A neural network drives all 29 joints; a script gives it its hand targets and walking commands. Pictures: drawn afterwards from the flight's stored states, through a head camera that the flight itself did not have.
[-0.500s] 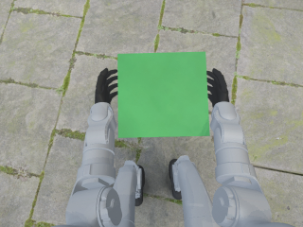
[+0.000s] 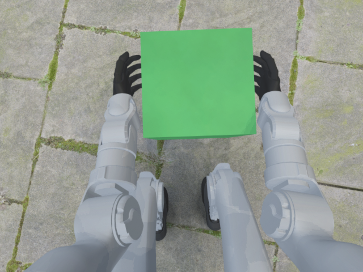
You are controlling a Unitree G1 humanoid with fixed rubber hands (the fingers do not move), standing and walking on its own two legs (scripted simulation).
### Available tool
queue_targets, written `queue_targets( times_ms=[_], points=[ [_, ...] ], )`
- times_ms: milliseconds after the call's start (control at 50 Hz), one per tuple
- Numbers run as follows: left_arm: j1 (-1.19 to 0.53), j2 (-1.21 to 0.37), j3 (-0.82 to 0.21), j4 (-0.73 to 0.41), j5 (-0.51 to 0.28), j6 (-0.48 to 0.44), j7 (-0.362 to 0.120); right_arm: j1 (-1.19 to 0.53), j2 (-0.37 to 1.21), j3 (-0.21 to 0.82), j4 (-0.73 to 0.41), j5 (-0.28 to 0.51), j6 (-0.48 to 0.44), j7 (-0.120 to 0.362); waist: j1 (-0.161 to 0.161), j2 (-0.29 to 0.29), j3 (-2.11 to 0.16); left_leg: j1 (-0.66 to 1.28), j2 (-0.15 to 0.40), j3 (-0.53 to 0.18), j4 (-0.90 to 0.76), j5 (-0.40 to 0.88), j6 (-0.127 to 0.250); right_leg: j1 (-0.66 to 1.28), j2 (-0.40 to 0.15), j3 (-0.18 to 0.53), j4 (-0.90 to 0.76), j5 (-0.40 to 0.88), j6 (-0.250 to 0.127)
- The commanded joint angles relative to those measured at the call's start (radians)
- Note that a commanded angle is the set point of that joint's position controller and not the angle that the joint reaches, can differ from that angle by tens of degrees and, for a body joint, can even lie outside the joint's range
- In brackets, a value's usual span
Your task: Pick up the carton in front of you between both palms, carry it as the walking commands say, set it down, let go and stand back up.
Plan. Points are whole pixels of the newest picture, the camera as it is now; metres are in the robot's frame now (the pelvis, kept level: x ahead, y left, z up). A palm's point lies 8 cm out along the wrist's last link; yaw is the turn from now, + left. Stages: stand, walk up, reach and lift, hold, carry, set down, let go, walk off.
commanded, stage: set down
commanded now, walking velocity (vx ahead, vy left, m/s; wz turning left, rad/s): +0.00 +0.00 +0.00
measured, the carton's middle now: (194, 96) +0.47 -0.05 -0.17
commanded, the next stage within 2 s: none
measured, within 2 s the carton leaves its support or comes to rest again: rests again in 1.12 s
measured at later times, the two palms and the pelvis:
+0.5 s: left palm (147, 97) +0.50 +0.07 -0.25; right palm (255, 96) +0.47 -0.23 -0.25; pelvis -0.02 +0.00 -0.11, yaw +1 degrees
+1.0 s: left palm (150, 99) +0.51 +0.07 -0.31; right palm (248, 100) +0.48 -0.23 -0.31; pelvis -0.03 +0.00 -0.16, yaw +1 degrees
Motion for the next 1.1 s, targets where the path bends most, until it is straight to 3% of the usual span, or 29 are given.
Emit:
queue_targets(
  times_ms=[0,160,360,540,640,720,820,1080],
  points=[
    [-0.586,-0.846,-0.5,0.03,-0.073,-0.007,-0.136,-0.605,0.802,0.476,-0.023,0.105,-0.02,0.17,-0.044,-0.035,-0.954,0.346,-0.142,0.013,-0.086,0.189,-0.024,0.624,0.13,0.006,-0.076,0.282,0.044],
    [-0.724,-0.839,-0.462,0.066,-0.071,0.024,-0.125,-0.738,0.754,0.439,0.011,0.12,0.011,0.196,-0.069,-0.023,-0.937,0.27,-0.144,0.022,0.03,0.128,-0.016,0.496,0.118,-0.01,0.032,0.211,0.038],
    [-0.836,-0.789,-0.441,0.115,-0.097,0.029,-0.144,-0.838,0.705,0.429,0.061,0.146,0.016,0.232,-0.094,-0.018,-0.891,0.165,-0.138,0.038,0.173,0.145,-0.011,0.39,0.094,-0.017,0.161,0.245,0.036],
    [-0.941,-0.721,-0.5,0.106,-0.175,0.003,-0.152,-0.929,0.65,0.482,0.066,0.22,-0.008,0.237,-0.111,-0.016,-0.883,0.11,-0.128,0.054,0.302,0.173,-0.01,0.387,0.073,-0.013,0.274,0.303,0.036],
    [-0.993,-0.745,-0.592,0.032,-0.257,-0.007,-0.147,-1.018,0.657,0.567,-0.031,0.298,-0.016,0.226,-0.126,-0.036,-1.067,0.171,-0.126,0.069,0.361,0.243,-0.007,0.509,0.07,-0.02,0.324,0.404,0.041],
    [-0.925,-0.773,-0.539,0.125,-0.24,0.004,-0.166,-1.002,0.684,0.591,-0.013,0.299,-0.011,0.224,-0.097,-0.081,-0.987,0.072,-0.127,0.069,0.387,0.224,0.001,0.491,0.068,-0.011,0.338,0.412,0.041],
    [-0.937,-0.748,-0.502,0.159,-0.223,-0.005,-0.197,-0.943,0.693,0.549,0.083,0.275,-0.015,0.232,-0.093,-0.05,-0.803,-0.073,-0.122,0.075,0.398,0.161,-0.001,0.412,0.07,0.012,0.342,0.364,0.027],
    [-0.991,-0.682,-0.457,0.248,-0.232,-0.036,-0.186,-1.027,0.585,0.481,0.152,0.283,-0.065,0.229,-0.129,0.029,-0.679,-0.02,-0.12,0.057,0.41,0.128,0.001,0.254,0.057,0.0,0.369,0.246,0.008]
  ],
)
